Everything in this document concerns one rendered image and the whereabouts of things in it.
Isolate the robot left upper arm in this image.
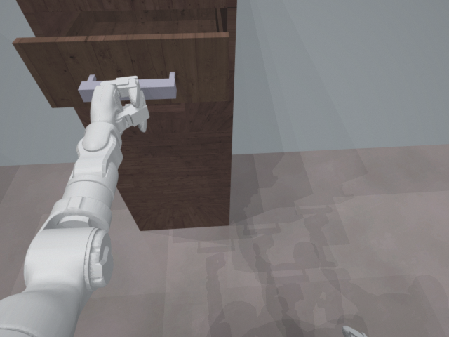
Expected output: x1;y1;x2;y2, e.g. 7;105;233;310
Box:
0;227;114;337

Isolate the handle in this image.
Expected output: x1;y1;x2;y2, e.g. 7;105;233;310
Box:
147;105;186;121
78;72;177;102

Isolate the drawer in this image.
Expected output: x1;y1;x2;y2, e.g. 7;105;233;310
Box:
12;8;229;108

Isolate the cabinet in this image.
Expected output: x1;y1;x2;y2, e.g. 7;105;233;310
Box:
16;0;237;231

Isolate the robot left hand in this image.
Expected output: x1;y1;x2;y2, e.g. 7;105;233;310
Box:
90;76;149;136

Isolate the robot left forearm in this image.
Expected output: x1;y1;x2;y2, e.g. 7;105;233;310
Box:
23;121;123;287

